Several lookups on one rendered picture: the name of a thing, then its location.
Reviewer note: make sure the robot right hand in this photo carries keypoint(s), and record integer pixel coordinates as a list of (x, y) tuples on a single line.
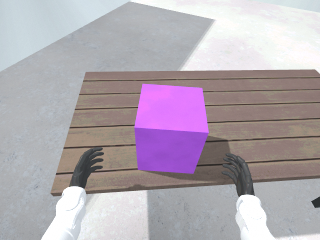
[(241, 177)]

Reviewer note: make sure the right robot forearm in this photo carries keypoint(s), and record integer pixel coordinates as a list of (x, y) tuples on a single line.
[(251, 219)]

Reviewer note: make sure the table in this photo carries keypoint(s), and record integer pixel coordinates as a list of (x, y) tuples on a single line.
[(270, 118)]

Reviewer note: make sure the robot left hand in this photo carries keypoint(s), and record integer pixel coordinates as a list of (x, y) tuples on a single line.
[(83, 168)]

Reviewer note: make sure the carton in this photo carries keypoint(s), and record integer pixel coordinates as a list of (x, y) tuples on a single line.
[(171, 128)]

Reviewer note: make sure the left robot forearm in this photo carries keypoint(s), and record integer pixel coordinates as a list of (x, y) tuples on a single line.
[(70, 210)]

